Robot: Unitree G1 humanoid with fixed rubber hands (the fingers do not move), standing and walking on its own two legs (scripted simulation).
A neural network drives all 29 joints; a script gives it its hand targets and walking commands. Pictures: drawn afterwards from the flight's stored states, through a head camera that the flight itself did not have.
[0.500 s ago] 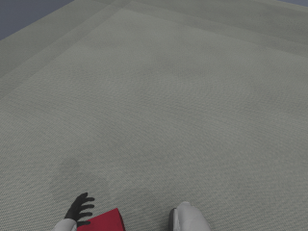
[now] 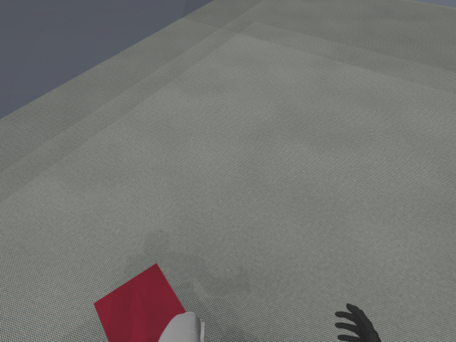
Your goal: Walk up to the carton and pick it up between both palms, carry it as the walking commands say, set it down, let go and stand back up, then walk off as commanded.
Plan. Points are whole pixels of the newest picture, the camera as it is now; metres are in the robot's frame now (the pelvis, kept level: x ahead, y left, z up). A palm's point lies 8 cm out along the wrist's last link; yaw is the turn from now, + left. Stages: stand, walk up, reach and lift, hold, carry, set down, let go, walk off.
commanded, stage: walk off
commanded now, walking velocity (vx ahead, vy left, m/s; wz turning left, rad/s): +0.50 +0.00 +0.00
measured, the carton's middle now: (150, 324) +0.22 +0.35 -0.64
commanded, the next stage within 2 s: stand in 1.70 s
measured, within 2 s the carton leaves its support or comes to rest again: rests again in 0.88 s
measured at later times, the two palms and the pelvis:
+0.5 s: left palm (101, 272) +0.24 +0.34 -0.15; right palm (327, 328) +0.18 -0.15 -0.14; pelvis +0.20 +0.09 -0.01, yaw -2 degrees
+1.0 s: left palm (156, 196) +0.44 +0.26 -0.13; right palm (348, 203) +0.48 -0.24 -0.15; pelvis +0.45 +0.00 -0.01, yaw +1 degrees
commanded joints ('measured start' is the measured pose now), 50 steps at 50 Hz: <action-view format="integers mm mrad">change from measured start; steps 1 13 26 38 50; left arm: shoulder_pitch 13 48 -271 -599 -166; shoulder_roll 125 121 34 71 99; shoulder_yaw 21 52 51 24 15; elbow -61 -34 -168 -276 -74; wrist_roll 3 7 22 7 -14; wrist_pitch -8 24 71 56 -9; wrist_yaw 8 7 -42 -33 -2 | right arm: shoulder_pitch -30 -99 361 522 334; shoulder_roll -40 10 -42 -90 31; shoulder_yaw -2 11 12 13 -6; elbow -50 -103 90 141 67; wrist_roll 4 3 10 2 1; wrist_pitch -7 -59 -120 -96 -25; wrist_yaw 1 -11 -42 -49 -18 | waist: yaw -46 -8 -71 -129 -120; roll -112 -174 60 108 -159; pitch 73 113 59 109 -23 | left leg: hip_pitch -122 88 442 648 65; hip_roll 42 -58 134 156 1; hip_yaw -28 113 -73 28 -38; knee -63 -463 -822 -704 167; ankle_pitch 13 -161 227 623 -92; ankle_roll -16 39 163 164 39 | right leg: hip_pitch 40 110 -520 -363 5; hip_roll -326 -306 -180 -71 -253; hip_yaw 312 178 89 -21 230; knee -208 -3 831 309 -29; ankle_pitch -192 125 -27 -37 303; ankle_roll -29 -68 95 47 57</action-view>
